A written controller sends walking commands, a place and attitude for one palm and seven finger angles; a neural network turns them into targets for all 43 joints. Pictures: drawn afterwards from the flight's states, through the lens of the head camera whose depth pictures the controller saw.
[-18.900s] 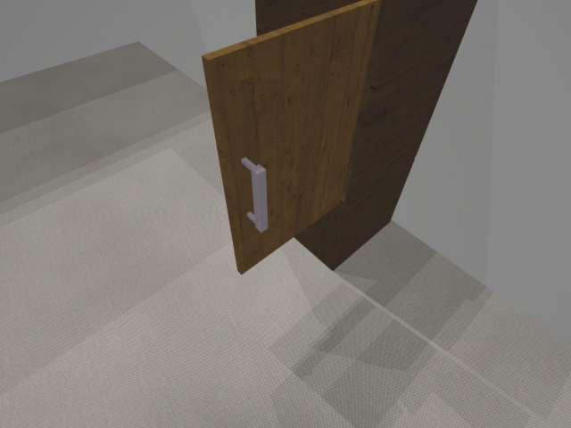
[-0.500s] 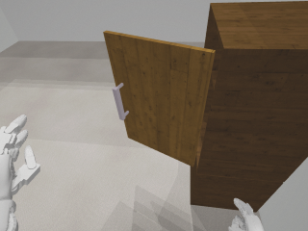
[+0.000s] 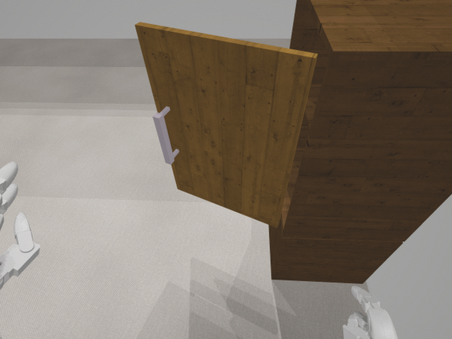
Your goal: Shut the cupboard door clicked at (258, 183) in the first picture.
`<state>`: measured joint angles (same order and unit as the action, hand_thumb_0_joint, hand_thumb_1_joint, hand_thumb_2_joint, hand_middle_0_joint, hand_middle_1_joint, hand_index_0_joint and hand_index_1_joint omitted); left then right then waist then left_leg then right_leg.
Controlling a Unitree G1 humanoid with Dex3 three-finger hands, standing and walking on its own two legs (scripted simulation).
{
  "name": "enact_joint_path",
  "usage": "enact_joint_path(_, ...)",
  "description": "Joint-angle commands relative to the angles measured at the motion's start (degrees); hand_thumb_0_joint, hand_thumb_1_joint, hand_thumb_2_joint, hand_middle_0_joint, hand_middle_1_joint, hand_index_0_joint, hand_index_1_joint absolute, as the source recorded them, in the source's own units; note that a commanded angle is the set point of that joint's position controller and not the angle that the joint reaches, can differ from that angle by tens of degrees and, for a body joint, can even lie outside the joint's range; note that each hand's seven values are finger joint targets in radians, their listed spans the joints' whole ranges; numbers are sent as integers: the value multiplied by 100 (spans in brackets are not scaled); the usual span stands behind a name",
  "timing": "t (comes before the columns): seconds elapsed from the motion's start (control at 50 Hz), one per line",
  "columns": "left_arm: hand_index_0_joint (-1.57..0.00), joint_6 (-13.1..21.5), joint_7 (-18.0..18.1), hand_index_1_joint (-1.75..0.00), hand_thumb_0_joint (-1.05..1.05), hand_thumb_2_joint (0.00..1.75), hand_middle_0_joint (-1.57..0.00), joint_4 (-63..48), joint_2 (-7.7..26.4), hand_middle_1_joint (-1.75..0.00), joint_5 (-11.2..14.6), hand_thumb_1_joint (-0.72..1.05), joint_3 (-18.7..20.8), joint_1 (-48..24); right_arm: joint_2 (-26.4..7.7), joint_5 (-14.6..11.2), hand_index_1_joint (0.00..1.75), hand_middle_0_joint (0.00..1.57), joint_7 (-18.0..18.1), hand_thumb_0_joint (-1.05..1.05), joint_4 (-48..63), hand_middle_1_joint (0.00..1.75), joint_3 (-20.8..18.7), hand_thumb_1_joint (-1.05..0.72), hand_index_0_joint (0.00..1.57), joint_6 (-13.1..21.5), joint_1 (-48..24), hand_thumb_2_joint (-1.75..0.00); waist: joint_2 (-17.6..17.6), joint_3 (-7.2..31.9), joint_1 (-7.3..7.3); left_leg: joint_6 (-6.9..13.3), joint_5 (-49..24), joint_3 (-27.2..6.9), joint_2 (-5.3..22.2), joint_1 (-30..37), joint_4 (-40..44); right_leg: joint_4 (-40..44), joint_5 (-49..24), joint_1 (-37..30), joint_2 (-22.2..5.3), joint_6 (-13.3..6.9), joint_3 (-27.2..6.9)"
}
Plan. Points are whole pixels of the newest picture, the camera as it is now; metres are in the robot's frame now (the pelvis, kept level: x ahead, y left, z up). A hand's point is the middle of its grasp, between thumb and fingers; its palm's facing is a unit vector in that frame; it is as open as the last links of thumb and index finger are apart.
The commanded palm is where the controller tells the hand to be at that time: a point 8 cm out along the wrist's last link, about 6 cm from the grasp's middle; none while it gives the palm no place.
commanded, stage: step back with the hand held close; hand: left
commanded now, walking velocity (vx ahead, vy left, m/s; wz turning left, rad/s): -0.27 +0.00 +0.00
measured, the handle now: (168, 136) +0.64 +0.21 -0.05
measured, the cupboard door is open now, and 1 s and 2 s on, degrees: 68 68 68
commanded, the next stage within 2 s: stop stepping back and stand still in 1.62 s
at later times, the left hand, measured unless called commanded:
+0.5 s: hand (1, 296) +0.14 +0.27 +0.16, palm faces +0.46 -0.76 -0.45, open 7.5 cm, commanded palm +0.08 +0.30 +0.18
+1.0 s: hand out of the picture +0.10 +0.25 +0.16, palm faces +0.46 -0.77 -0.44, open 7.5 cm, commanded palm +0.03 +0.30 +0.18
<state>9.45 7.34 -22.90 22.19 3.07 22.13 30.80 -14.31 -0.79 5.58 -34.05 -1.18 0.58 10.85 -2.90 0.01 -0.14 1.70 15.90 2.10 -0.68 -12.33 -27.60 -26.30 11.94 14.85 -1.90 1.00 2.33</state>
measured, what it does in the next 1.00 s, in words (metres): shifts its weight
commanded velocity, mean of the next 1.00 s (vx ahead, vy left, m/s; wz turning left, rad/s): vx -0.34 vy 0.00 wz -0.01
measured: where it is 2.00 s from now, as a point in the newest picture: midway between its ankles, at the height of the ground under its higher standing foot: outside the picture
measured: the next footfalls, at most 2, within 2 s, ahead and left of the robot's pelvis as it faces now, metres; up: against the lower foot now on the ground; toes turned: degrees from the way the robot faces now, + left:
right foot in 1.22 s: -0.16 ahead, -0.14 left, +0.00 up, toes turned +7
right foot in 1.82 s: -0.26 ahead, -0.10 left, +0.01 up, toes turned -7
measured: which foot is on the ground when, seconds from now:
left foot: down 0.00-1.00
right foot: down 0.00-1.00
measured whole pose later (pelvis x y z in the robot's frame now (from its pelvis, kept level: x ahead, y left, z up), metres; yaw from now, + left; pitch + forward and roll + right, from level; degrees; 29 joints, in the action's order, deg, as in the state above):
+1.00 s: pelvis -0.10 -0.01 -0.02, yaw +3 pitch +1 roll -1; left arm 15.3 9.5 -31.0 23.6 1.0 24.6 30.4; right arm -12.0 0.2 3.8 -35.1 -0.9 2.9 11.0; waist 2.0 -0.4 1.2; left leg 1.6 17.7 0.5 -1.1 -27.6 -38.9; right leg -33.6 8.5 26.5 -0.3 1.2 -1.6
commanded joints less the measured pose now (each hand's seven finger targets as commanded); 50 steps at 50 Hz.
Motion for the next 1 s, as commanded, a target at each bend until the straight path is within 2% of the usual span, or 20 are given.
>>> enact_joint_path(0.0, -20, 313, 143, -30, 0, 90, -20, -1429, 1226, -30, 58, 90, 985, -101, -604, 8, 30, 20, 65, 0, 1146, 30, -227, -90, 20, 129, -540, -90, -208, 1192, -49, -94, -3014, -474, 625, -306, 343, -565, -2589, -1104, -164, -133, -262)
enact_joint_path(0.1, -20, 316, 148, -30, 0, 90, -20, -1452, 1169, -30, 28, 90, 1017, 16, -641, 27, 30, 20, 58, 0, 1220, 30, -230, -90, 20, 116, -506, -90, -334, 900, -47, 45, -1703, -674, 785, -1232, 683, -839, -1867, -1223, -53, -75, -288)
enact_joint_path(0.16, -20, 373, 170, -30, 0, 90, -20, -1468, 1160, -30, -12, 90, 1045, -96, -671, 18, 30, 20, 55, 0, 1233, 30, -221, -90, 20, 155, -479, -90, -363, 648, -29, 218, -424, -800, 874, -2006, 934, -1002, -1420, -1391, 27, -32, -340)
enact_joint_path(0.28, -20, 516, 191, -30, 0, 90, -20, -1584, 1238, -30, -121, 90, 1138, -399, -701, 15, 30, 20, 56, 0, 1198, 30, -211, -90, 20, 276, -418, -90, -272, 519, 14, 371, 1430, -860, 813, -2911, 972, -1084, -1109, -1672, 7, -44, -514)
enact_joint_path(0.34, -20, 585, 219, -30, 0, 90, -20, -1585, 1109, -30, -146, 90, 1017, -491, -654, 12, 30, 20, 38, 0, 1182, 30, -194, -90, 20, 353, -343, -90, -82, 385, 44, 362, 1940, -763, 672, -3002, 710, -835, -468, -1342, -112, -99, -717)
enact_joint_path(0.38, -20, 633, 250, -30, 0, 90, -20, -1628, 1299, -30, -179, 90, 1160, -557, -692, 56, 30, 20, 38, 0, 1121, 30, -209, -90, 20, 402, -308, -90, 70, 364, 43, 315, 1970, -714, 514, -2832, 391, -414, 31, -997, -267, -197, -1027)
enact_joint_path(0.42, -20, 680, 271, -30, 0, 90, -20, -1684, 1176, -30, -152, 90, 1012, -544, -604, 49, 30, 20, 1, 0, 1079, 30, -190, -90, 20, 458, -268, -90, 362, 406, 69, 207, 1697, -616, 345, -2333, -10, 41, 608, -420, -497, -327, -1278)
enact_joint_path(0.48, -20, 747, 347, -30, 0, 90, -20, -1749, 1355, -30, -120, 90, 1140, -500, -618, 84, 30, 20, -8, 0, 967, 30, -197, -90, 20, 517, -261, -90, 308, 481, 79, 128, 1294, -585, 292, -1759, -94, 381, 979, 89, -587, -383, -1259)
enact_joint_path(0.5, -20, 762, 355, -30, 0, 90, -20, -1700, 1247, -30, -112, 90, 1055, -384, -573, 76, 30, 20, -5, 0, 958, 30, -165, -90, 20, 520, -255, -90, 315, 474, 86, 142, 1291, -628, 336, -1790, 0, 330, 978, 71, -543, -353, -1150)
enact_joint_path(0.56, -20, 847, 376, -30, 0, 90, -20, -1646, 1228, -30, -153, 90, 1085, -357, -649, 59, 30, 20, 5, 0, 953, 30, -192, -90, 20, 555, -290, -90, -36, 453, 87, 264, 1693, -814, 549, -2381, 467, -38, 743, -464, -239, -192, -869)
enact_joint_path(0.62, -20, 891, 357, -30, 0, 90, -20, -1553, 1193, -30, -210, 90, 1188, -230, -709, 42, 30, 20, 37, 0, 968, 30, -210, -90, 20, 614, -350, -90, -599, 526, 30, 484, 2057, -1229, 1016, -3443, 1198, -1220, -326, -1596, 214, -26, -489)
enact_joint_path(0.66, -20, 909, 311, -30, 0, 90, -20, -1610, 1209, -30, -248, 90, 1251, -223, -722, 58, 30, 20, 37, 0, 994, 30, -254, -90, 20, 645, -370, -90, -778, 586, 6, 558, 1932, -1308, 1164, -3799, 1220, -1679, -1052, -2003, 369, 21, -468)
enact_joint_path(0.7, -20, 918, 257, -30, 0, 90, -20, -1645, 1228, -30, -255, 90, 1304, -156, -695, 77, 30, 20, 23, 0, 996, 30, -267, -90, 20, 679, -376, -90, -624, 629, -4, 554, 1773, -1251, 1133, -3866, 1053, -1794, -1299, -2080, 377, 19, -571)
enact_joint_path(0.78, -20, 917, 213, -30, 0, 90, -20, -1673, 1242, -30, -271, 90, 1307, -313, -698, 94, 30, 20, -13, 0, 941, 30, -296, -90, 20, 663, -273, -90, -156, 552, 48, 441, 2295, -940, 746, -3895, 438, -1352, -1152, -1701, 56, -158, -1272)
enact_joint_path(0.84, -20, 889, 241, -30, 0, 90, -20, -1792, 1279, -30, -197, 90, 1173, -421, -544, 102, 30, 20, -89, 0, 874, 30, -285, -90, 20, 639, -227, -90, 669, 623, 93, 111, 1750, -569, 244, -2657, -694, -60, -128, -263, -707, -515, -2216)
enact_joint_path(0.86, -20, 876, 279, -30, 0, 90, -20, -1810, 1326, -30, -172, 90, 1167, -401, -473, 125, 30, 20, -129, 0, 816, 30, -271, -90, 20, 601, -217, -90, 837, 682, 101, 8, 1373, -468, 129, -2142, -984, 362, 234, 198, -971, -645, -2349)
enact_joint_path(0.88, -20, 879, 330, -30, 0, 90, -20, -1893, 1422, -30, -147, 90, 1212, -408, -466, 133, 30, 20, -146, 0, 752, 30, -292, -90, 20, 560, -185, -90, 825, 752, 142, -55, 979, -435, 62, -1581, -1137, 631, 295, 623, -1121, -750, -2355)
enact_joint_path(0.92, -20, 887, 389, -30, 0, 90, -20, -1949, 1402, -30, -126, 90, 1157, -248, -388, 101, 30, 20, -156, 0, 748, 30, -256, -90, 20, 481, -242, -90, 918, 916, 169, -37, 719, -443, 111, -1091, -957, 667, 462, 816, -1042, -651, -1915)
enact_joint_path(0.96, -20, 910, 429, -30, 0, 90, -20, -1919, 1421, -30, -108, 90, 1237, -126, -464, 85, 30, 20, -104, 0, 785, 30, -263, -90, 20, 446, -286, -90, 464, 810, 185, 86, 978, -647, 306, -1146, -314, 438, 834, 900, -576, -404, -1387)
enact_joint_path(0.98, -20, 936, 435, -30, 0, 90, -20, -1899, 1433, -30, -123, 90, 1298, -116, -554, 90, 30, 20, -46, 0, 824, 30, -273, -90, 20, 468, -352, -90, -49, 671, 192, 208, 1299, -929, 562, -1586, 264, 41, 792, 594, -227, -258, -1090)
